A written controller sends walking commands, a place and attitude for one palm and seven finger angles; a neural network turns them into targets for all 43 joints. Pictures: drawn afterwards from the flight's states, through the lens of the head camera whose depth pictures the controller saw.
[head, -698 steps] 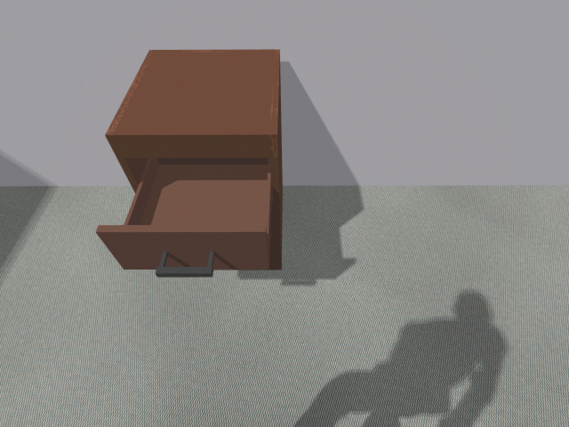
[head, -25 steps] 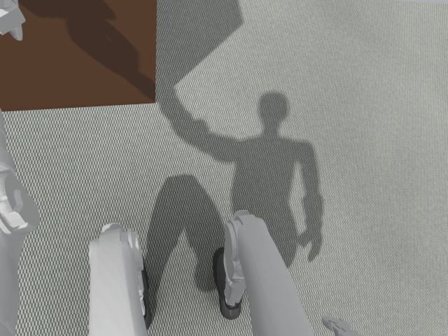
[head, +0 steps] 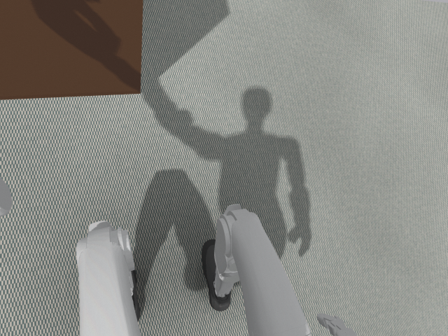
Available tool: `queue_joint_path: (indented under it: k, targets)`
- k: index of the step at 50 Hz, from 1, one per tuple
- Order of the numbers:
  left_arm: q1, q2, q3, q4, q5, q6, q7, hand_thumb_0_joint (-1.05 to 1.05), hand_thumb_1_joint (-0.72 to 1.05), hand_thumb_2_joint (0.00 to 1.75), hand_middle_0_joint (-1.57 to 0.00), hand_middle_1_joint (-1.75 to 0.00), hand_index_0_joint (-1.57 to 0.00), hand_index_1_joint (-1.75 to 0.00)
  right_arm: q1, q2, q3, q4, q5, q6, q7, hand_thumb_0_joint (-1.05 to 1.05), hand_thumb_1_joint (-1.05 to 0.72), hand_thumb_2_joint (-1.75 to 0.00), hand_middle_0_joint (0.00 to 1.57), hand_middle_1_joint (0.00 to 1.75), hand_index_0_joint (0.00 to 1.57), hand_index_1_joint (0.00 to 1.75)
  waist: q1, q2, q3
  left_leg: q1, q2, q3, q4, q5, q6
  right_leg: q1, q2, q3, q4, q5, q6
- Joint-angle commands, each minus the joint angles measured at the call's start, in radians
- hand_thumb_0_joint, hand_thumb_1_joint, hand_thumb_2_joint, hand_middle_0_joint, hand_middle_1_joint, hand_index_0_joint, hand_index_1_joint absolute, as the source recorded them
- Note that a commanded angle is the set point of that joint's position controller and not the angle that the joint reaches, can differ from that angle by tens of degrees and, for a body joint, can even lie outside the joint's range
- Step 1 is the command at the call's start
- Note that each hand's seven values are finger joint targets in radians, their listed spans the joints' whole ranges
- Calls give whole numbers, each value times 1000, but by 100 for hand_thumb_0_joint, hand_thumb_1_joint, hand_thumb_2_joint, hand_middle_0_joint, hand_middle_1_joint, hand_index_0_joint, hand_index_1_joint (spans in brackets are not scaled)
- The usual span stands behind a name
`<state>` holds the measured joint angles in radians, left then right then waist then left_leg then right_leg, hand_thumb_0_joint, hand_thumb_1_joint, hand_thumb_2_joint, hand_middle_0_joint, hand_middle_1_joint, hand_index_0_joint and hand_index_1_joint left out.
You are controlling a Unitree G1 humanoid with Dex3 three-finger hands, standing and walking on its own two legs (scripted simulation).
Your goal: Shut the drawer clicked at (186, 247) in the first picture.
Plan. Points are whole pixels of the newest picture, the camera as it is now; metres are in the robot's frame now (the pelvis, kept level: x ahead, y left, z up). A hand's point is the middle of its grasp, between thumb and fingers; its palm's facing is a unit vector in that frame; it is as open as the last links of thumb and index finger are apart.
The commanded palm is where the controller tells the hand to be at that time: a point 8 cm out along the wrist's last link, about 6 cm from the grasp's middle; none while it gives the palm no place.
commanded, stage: pull the fist back off the drawer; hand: left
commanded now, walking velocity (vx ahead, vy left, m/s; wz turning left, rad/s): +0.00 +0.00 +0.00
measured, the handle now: out of the picture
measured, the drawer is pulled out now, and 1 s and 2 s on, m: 0.00 0.00 0.00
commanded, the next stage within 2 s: draw the hand back to the body in 0.68 s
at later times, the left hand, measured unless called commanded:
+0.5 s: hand out of the picture +0.59 +0.25 +0.04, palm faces +0.10 -0.99 -0.05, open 3.0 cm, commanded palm +0.58 +0.24 +0.04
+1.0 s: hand out of the picture +0.51 +0.24 +0.10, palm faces +0.04 -0.99 -0.11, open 3.3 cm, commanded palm +0.49 +0.28 +0.13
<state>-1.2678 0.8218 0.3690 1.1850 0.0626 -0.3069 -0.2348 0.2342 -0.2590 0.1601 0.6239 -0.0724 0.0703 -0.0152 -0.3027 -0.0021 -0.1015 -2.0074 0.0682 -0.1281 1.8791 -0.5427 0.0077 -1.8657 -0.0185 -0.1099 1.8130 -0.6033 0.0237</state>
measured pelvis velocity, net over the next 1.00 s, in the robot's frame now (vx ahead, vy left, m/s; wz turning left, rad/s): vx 0.05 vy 0.00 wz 0.03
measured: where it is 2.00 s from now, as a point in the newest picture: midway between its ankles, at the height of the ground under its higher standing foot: (174, 294)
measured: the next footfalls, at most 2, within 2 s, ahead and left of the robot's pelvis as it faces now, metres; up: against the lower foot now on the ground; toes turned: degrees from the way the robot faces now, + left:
none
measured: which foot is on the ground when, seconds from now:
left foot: down 0.00-1.00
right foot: down 0.00-1.00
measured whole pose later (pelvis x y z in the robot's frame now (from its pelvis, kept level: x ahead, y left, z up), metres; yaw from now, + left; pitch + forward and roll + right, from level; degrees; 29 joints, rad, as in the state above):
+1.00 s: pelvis +0.05 +0.00 +0.08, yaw +2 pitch +36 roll -6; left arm -0.54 0.46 0.41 0.39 -0.16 -0.22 -0.26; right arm 0.20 -0.24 0.04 0.53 0.02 0.14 0.03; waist -0.12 0.05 -0.12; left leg -1.67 0.09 -0.06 1.65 -0.61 0.00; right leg -1.57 0.00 -0.06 1.59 -0.65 0.03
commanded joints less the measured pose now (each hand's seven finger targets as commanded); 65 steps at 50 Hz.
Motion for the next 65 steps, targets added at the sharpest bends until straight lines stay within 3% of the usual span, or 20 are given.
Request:
queue_joint_path:
  k: [1, 4, 11, 14, 23, 26, 29, 31, 36, 39, 40, 42, 43, 44, 47, 51, 55, 59, 64, 65]
  targets:
    - [-608, 167, 5, -280, -17, -70, 36, 0, 90, 90, -140, -160, -140, -160, 228, -254, -86, -7, -2, -11, -17, 0, -90, -90, 20, 30, 20, 30, -83, 461, -649, 731, -16, -28, -233, -79, 30, 108, 56, -9, -228, 66, -52]
    - [-605, 138, -2, -293, -20, -72, 35, 0, 90, 90, -140, -160, -140, -160, 235, -255, -94, -8, -6, -10, -10, 0, -90, -90, 20, 30, 20, 30, -79, 484, -651, 769, -16, -40, -241, -66, 23, 83, 55, -17, -224, 76, -56]
    - [-533, 125, 28, -251, -33, -54, 34, 0, 90, 90, -140, -160, -140, -160, 245, -252, -99, -22, -5, 5, 0, 0, -90, -90, 20, 30, 20, 30, -60, 400, -613, 692, -21, -32, -237, -84, 28, 120, 59, -10, -233, 64, -56]
    - [-502, 114, 35, -294, -37, -57, 25, 0, 90, 90, -140, -160, -140, -160, 250, -248, -107, -30, -6, 11, 6, 0, -90, -90, 20, 30, 20, 30, -34, 441, -653, 739, -20, -33, -246, -45, 22, 124, 59, -13, -229, 80, -60]
    - [-274, 78, 88, -393, -74, -64, 9, 0, 90, 90, -140, -160, -140, -160, 241, -228, -125, -59, 2, 41, 21, 0, -90, -90, 20, 30, 20, 30, 37, 390, -705, 782, -12, -17, -253, 81, 20, 201, 62, -4, -239, 124, -60]
    - [-168, 80, 119, -404, -84, -67, 11, 0, 90, 90, -140, -160, -140, -160, 231, -219, -131, -71, 7, 51, 25, 0, -90, -90, 20, 30, 20, 30, 63, 322, -699, 741, -10, 4, -249, 105, 25, 261, 65, 6, -251, 127, -57]
    - [-91, 82, 145, -472, -91, -84, 12, 0, 90, 90, -140, -160, -140, -160, 218, -210, -136, -88, 9, 60, 30, 0, -90, -90, 20, 30, 20, 30, 94, 337, -728, 769, -8, 11, -252, 181, 23, 293, 65, 11, -250, 159, -59]
    - [-87, 70, 145, -475, -96, -94, 13, 0, 90, 90, -140, -160, -140, -160, 213, -208, -141, -82, 10, 63, 28, 0, -90, -90, 20, 30, 20, 30, 79, 281, -709, 744, -4, 16, -242, 184, 27, 308, 67, 16, -256, 167, -53]
    - [-72, 38, 142, -476, -114, -123, 6, 0, 90, 90, -140, -160, -140, -160, 208, -201, -149, -73, 11, 59, 24, 0, -90, -90, 20, 30, 20, 30, 74, 258, -705, 742, -7, 25, -228, 233, 29, 329, 67, 22, -260, 198, -49]
    - [-72, 18, 131, -476, -115, -135, -4, 0, 90, 90, -140, -160, -140, -160, 208, -200, -155, -65, 7, 60, 24, 0, -90, -90, 20, 30, 20, 30, 79, 289, -728, 775, -9, 26, -219, 281, 26, 320, 62, 21, -252, 224, -50]
    - [-12, 29, 150, -546, -126, -132, -10, 0, 90, 90, -140, -160, -140, -160, 209, -201, -161, -84, 12, 63, 28, 0, -90, -90, 20, 30, 20, 30, 113, 293, -791, 825, -9, 29, -239, 320, 24, 376, 63, 24, -264, 249, -52]
    - [131, 57, 175, -774, -152, -116, -27, 0, 90, 90, -140, -160, -140, -160, 192, -202, -178, -136, 30, 65, 38, 0, -90, -90, 20, 30, 20, 30, 192, 403, -972, 1030, -10, 25, -305, 468, 7, 480, 58, 34, -294, 334, -63]
    - [227, 23, 159, -870, -171, -93, -33, 0, 90, 90, -140, -160, -140, -160, 182, -198, -186, -156, 42, 64, 47, 0, -90, -90, 20, 30, 20, 30, 216, 418, -1039, 1111, -14, 25, -338, 525, 3, 534, 58, 37, -323, 379, -65]
    - [317, -8, 140, -935, -189, -61, -38, 0, 90, 90, -140, -160, -140, -160, 166, -193, -192, -173, 57, 63, 51, 0, -90, -90, 20, 30, 20, 30, 225, 386, -1042, 1147, -11, 21, -371, 544, -1, 572, 59, 33, -350, 397, -64]
    - [523, -97, 110, -1049, -256, 46, -32, 0, 90, 90, -140, -160, -140, -160, 125, -175, -193, -201, 96, 42, 42, 0, -90, -90, 20, 30, 20, 30, 218, 208, -920, 1091, -14, 34, -441, 495, 17, 701, 59, 35, -436, 435, -50]
    - [595, -149, 108, -1148, -307, 91, 22, 0, 90, 90, -140, -160, -140, -160, 89, -159, -197, -180, 116, -18, 11, 0, -90, -90, 20, 30, 20, 30, 196, 110, -764, 1040, -23, 62, -519, 394, 29, 812, 53, 46, -539, 417, -27]
    - [671, -273, 9, -1151, -307, 18, 62, 0, 90, 90, -140, -160, -140, -160, 74, -139, -200, -136, 112, -82, -10, 0, -90, -90, 20, 30, 20, 30, 176, 127, -632, 1130, -32, 74, -602, 361, 18, 827, 52, 41, -627, 370, -26]
    - [791, -383, -118, -1058, -286, -9, 27, 0, 90, 90, -140, -160, -140, -160, 67, -136, -204, -134, 110, -106, -16, 0, -90, -90, 20, 30, 20, 30, 170, 132, -485, 1225, -41, 86, -694, 324, 12, 854, 53, 28, -723, 331, -30]
    - [955, -360, -105, -1049, -296, 21, -3, 0, 90, 90, -140, -160, -140, -160, 27, -142, -197, -210, 122, -95, -23, 0, -90, -90, 20, 30, 20, 30, 220, 123, -358, 1301, -53, 101, -839, 291, 12, 1003, 52, 19, -830, 324, -38]
    - [1029, -226, -87, -1074, -157, 95, 124, 0, 90, 90, -140, -160, -140, -160, -1, -124, -200, -247, 119, -45, -33, 0, -90, -90, 20, 30, 20, 30, 306, 156, -431, 1429, -60, 118, -947, 317, 1, 1114, 31, 58, -895, 331, -66]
